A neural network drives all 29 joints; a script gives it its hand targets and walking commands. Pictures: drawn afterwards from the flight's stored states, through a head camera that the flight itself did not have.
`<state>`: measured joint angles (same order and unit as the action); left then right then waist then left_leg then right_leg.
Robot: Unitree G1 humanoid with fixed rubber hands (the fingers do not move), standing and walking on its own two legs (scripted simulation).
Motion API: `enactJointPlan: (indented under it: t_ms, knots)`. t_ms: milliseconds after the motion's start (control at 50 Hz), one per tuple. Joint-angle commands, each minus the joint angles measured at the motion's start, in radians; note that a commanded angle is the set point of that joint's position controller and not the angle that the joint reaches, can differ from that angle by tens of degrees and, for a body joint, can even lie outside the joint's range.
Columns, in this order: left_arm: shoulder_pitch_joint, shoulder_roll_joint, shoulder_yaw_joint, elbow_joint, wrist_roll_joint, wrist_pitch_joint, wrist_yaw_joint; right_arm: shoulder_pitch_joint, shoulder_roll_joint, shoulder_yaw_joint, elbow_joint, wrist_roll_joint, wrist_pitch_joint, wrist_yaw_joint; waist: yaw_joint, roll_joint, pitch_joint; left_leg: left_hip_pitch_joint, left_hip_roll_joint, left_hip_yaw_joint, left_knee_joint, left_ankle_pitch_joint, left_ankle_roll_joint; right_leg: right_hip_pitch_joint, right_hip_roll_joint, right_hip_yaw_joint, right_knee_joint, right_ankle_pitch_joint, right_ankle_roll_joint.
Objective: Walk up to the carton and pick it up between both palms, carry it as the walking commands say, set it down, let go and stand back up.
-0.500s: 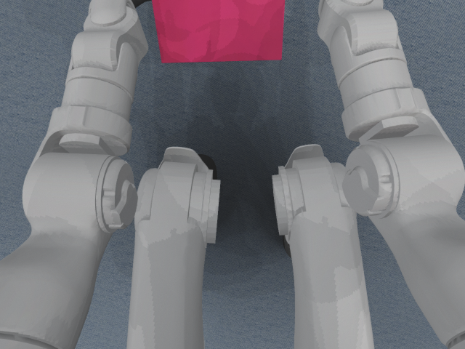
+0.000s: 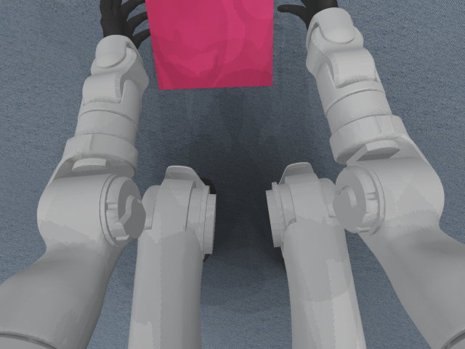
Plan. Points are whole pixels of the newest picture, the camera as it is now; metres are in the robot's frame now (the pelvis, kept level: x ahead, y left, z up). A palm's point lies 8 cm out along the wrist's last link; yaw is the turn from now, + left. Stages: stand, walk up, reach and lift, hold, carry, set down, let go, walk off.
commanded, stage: set down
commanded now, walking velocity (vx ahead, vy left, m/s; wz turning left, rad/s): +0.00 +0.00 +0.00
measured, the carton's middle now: (217, 25) +0.55 +0.03 -0.25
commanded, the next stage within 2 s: none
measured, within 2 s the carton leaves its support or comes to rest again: rests again in 1.48 s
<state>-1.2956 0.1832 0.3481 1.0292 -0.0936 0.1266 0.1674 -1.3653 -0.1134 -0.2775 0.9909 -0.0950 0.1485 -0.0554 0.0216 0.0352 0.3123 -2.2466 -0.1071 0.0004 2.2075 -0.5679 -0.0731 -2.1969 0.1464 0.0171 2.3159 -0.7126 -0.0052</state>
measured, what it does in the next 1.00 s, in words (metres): stands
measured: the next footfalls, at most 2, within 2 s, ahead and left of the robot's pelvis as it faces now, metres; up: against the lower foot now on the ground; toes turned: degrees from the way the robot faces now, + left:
none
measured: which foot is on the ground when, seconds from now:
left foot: down 0.00-1.00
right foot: down 0.00-1.00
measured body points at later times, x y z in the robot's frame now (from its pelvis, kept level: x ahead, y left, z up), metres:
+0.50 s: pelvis +0.01 +0.00 -0.01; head +0.36 -0.04 +0.27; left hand +0.53 +0.16 -0.17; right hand +0.55 -0.11 -0.17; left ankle +0.12 +0.12 -0.32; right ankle +0.08 -0.10 -0.32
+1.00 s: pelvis +0.01 +0.00 +0.00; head +0.36 -0.05 +0.27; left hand +0.54 +0.16 -0.17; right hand +0.55 -0.11 -0.18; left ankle +0.12 +0.12 -0.32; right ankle +0.08 -0.10 -0.32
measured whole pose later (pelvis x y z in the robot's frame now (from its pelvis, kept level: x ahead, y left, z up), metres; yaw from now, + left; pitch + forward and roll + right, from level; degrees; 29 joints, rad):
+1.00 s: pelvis +0.01 +0.00 +0.00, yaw +0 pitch +36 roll +4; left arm -1.29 0.18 0.43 1.03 0.02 0.10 0.08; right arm -1.36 -0.09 -0.34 0.99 -0.20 0.09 -0.01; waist 0.02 0.06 0.29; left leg -2.27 -0.11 0.00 2.24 -0.61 -0.07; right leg -2.21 0.14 0.01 2.34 -0.76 -0.01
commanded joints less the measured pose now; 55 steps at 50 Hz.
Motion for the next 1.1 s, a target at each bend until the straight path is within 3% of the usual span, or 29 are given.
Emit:
enactJointPlan:
  t_ms: [0,120,180,200,240,280,300,320,360,400,460,520,560,600,620,640,660,700,740,760,880,900,920,940,960,1000,1040,1060,1080]
  knots:
    - [-0.634,-0.910,-0.354,-0.192,-0.051,-0.029,-0.260,-0.334,0.850,0.304,0.063,0.002,0.010,0.193,-0.063,-0.112,-1.004,0.425,-0.070,0.067,-0.094,0.397,0.055,0.415,-0.003,0.038,-0.293,0.505,0.002]
    - [-0.545,-0.876,-0.322,-0.121,-0.030,-0.026,-0.261,-0.294,0.794,0.300,0.058,-0.038,-0.001,0.184,-0.082,-0.142,-0.965,0.420,-0.074,0.048,-0.092,0.407,0.044,0.431,-0.010,0.019,-0.288,0.539,0.010]
    - [-0.526,-0.830,-0.307,-0.143,0.009,-0.035,-0.261,-0.251,0.838,0.286,0.099,-0.047,0.016,0.195,-0.023,-0.161,-0.944,0.386,-0.081,0.066,-0.109,0.375,0.048,0.397,-0.001,0.027,-0.284,0.523,0.010]
    - [-0.561,-0.852,-0.328,-0.130,-0.017,-0.028,-0.256,-0.281,0.804,0.292,0.089,-0.041,0.006,0.182,-0.095,-0.157,-0.964,0.425,-0.072,0.049,-0.097,0.385,0.040,0.428,-0.009,0.012,-0.287,0.541,0.012]
    - [-0.506,-0.903,-0.300,-0.108,-0.014,-0.019,-0.265,-0.246,0.778,0.262,0.109,-0.070,0.004,0.192,-0.113,-0.158,-0.926,0.403,-0.077,0.034,-0.108,0.361,0.044,0.387,-0.008,-0.005,-0.267,0.498,0.005]
    - [-0.522,-0.878,-0.332,-0.153,-0.022,-0.026,-0.265,-0.263,0.792,0.277,0.057,-0.035,-0.004,0.206,-0.044,-0.086,-0.967,0.471,-0.079,0.049,-0.081,0.417,0.045,0.338,-0.004,0.001,-0.243,0.491,-0.001]
    - [-0.497,-0.910,-0.320,-0.092,-0.013,-0.018,-0.264,-0.243,0.778,0.275,0.112,-0.070,0.005,0.198,-0.108,-0.127,-0.916,0.430,-0.084,0.047,-0.086,0.396,0.028,0.348,-0.004,0.002,-0.279,0.502,-0.010]
    - [-0.497,-0.866,-0.325,-0.117,-0.001,-0.021,-0.265,-0.257,0.785,0.270,0.088,-0.054,0.004,0.197,-0.064,-0.087,-0.896,0.393,-0.071,0.045,-0.105,0.399,0.042,0.378,-0.011,0.030,-0.267,0.537,0.002]
    - [-0.524,-0.876,-0.275,-0.117,0.017,-0.018,-0.265,-0.224,0.800,0.261,0.150,-0.064,0.012,0.203,-0.056,-0.162,-0.863,0.358,-0.076,0.077,-0.097,0.358,0.046,0.384,-0.006,0.028,-0.301,0.535,0.008]
    - [-0.537,-0.862,-0.270,-0.122,0.004,-0.019,-0.272,-0.233,0.765,0.242,0.142,-0.080,0.012,0.202,-0.111,-0.144,-0.874,0.361,-0.074,0.050,-0.090,0.337,0.052,0.374,-0.007,0.011,-0.274,0.507,0.001]
    - [-0.487,-0.857,-0.277,-0.098,0.014,-0.012,-0.276,-0.227,0.714,0.249,0.133,-0.090,0.009,0.201,-0.126,-0.132,-0.859,0.366,-0.068,0.052,-0.081,0.363,0.028,0.359,-0.013,0.011,-0.275,0.494,-0.002]
    - [-0.463,-0.882,-0.252,-0.093,0.041,-0.014,-0.287,-0.220,0.774,0.254,0.152,-0.069,0.017,0.214,-0.044,-0.142,-0.853,0.336,-0.080,0.063,-0.075,0.361,0.053,0.398,-0.017,0.031,-0.267,0.517,-0.004]
    - [-0.482,-0.852,-0.235,-0.088,0.037,-0.017,-0.296,-0.211,0.777,0.266,0.111,-0.084,0.012,0.205,-0.075,-0.195,-0.839,0.281,-0.070,0.048,-0.063,0.344,0.045,0.381,-0.013,0.027,-0.279,0.572,0.005]
    - [-0.436,-0.836,-0.221,-0.045,0.052,-0.016,-0.293,-0.220,0.799,0.256,0.123,-0.069,0.011,0.206,-0.039,-0.158,-0.801,0.286,-0.078,0.060,-0.090,0.339,0.059,0.372,-0.011,0.017,-0.274,0.559,0.008]
    - [-0.480,-0.823,-0.219,-0.062,0.043,-0.007,-0.297,-0.222,0.747,0.225,0.125,-0.091,0.018,0.210,-0.082,-0.161,-0.772,0.318,-0.059,0.029,-0.084,0.351,0.052,0.312,-0.017,0.022,-0.272,0.532,0.007]
    - [-0.411,-0.881,-0.222,-0.045,0.062,-0.005,-0.299,-0.212,0.783,0.248,0.116,-0.085,0.017,0.214,-0.035,-0.120,-0.818,0.319,-0.067,0.046,-0.090,0.371,0.050,0.343,-0.012,0.028,-0.272,0.558,-0.002]
    - [-0.451,-0.860,-0.213,-0.046,0.056,-0.007,-0.299,-0.170,0.742,0.230,0.195,-0.117,0.031,0.211,-0.094,-0.164,-0.790,0.286,-0.056,0.050,-0.070,0.335,0.050,0.355,-0.027,0.037,-0.279,0.550,0.008]
    - [-0.369,-0.875,-0.200,-0.049,0.081,-0.007,-0.298,-0.201,0.754,0.244,0.117,-0.098,0.018,0.209,-0.048,-0.146,-0.820,0.280,-0.069,0.068,-0.076,0.347,0.039,0.378,-0.014,0.039,-0.284,0.559,0.001]
    - [-0.390,-0.856,-0.183,-0.027,0.087,-0.010,-0.300,-0.219,0.763,0.251,0.097,-0.096,0.013,0.189,-0.046,-0.171,-0.796,0.287,-0.071,0.041,-0.088,0.354,0.055,0.369,-0.013,0.031,-0.299,0.569,0.017]
    - [-0.403,-0.844,-0.201,-0.028,0.081,-0.010,-0.302,-0.225,0.725,0.222,0.136,-0.090,0.012,0.196,-0.111,-0.135,-0.784,0.283,-0.060,0.045,-0.087,0.328,0.062,0.379,-0.013,0.030,-0.273,0.591,0.006]
    - [-0.345,-0.830,-0.178,-0.007,0.127,-0.009,-0.299,-0.160,0.718,0.204,0.165,-0.119,0.012,0.210,-0.061,-0.122,-0.783,0.298,-0.061,0.049,-0.100,0.372,0.045,0.341,-0.013,0.029,-0.285,0.578,0.003]
    - [-0.381,-0.844,-0.172,-0.028,0.119,-0.014,-0.301,-0.195,0.722,0.205,0.159,-0.131,0.009,0.212,-0.068,-0.153,-0.788,0.272,-0.058,0.035,-0.081,0.384,0.051,0.341,-0.020,0.035,-0.274,0.600,-0.001]
    - [-0.409,-0.823,-0.205,-0.064,0.073,-0.021,-0.306,-0.171,0.732,0.204,0.108,-0.114,0.007,0.209,-0.125,-0.141,-0.828,0.280,-0.059,0.030,-0.085,0.375,0.061,0.383,-0.020,0.025,-0.262,0.614,0.010]
    - [-0.387,-0.843,-0.187,-0.077,0.085,-0.025,-0.301,-0.170,0.712,0.222,0.127,-0.118,0.003,0.196,-0.077,-0.178,-0.844,0.272,-0.066,0.035,-0.075,0.369,0.049,0.384,-0.023,0.021,-0.278,0.580,0.002]
    - [-0.370,-0.811,-0.185,-0.026,0.086,-0.021,-0.294,-0.187,0.692,0.214,0.106,-0.112,-0.003,0.190,-0.092,-0.153,-0.816,0.303,-0.066,0.042,-0.081,0.376,0.044,0.341,-0.012,0.011,-0.277,0.570,0.008]
    - [-0.370,-0.767,-0.165,-0.056,0.109,-0.020,-0.282,-0.202,0.696,0.218,0.123,-0.103,0.008,0.197,-0.032,-0.139,-0.814,0.311,-0.061,0.050,-0.086,0.396,0.046,0.335,-0.022,0.038,-0.282,0.573,0.005]
    - [-0.372,-0.779,-0.146,-0.033,0.108,-0.024,-0.284,-0.214,0.632,0.224,0.107,-0.094,-0.010,0.188,-0.067,-0.183,-0.830,0.327,-0.060,0.044,-0.074,0.421,0.044,0.369,-0.022,0.023,-0.276,0.626,0.020]
    - [-0.364,-0.782,-0.153,-0.035,0.100,-0.027,-0.277,-0.226,0.628,0.219,0.098,-0.095,-0.012,0.187,-0.053,-0.114,-0.854,0.363,-0.050,0.033,-0.077,0.409,0.049,0.342,-0.020,0.026,-0.249,0.560,0.004]
    - [-0.394,-0.780,-0.175,-0.023,0.100,-0.022,-0.279,-0.218,0.615,0.205,0.113,-0.104,-0.011,0.186,-0.108,-0.137,-0.809,0.311,-0.056,0.019,-0.076,0.403,0.053,0.333,-0.026,0.024,-0.261,0.593,0.004]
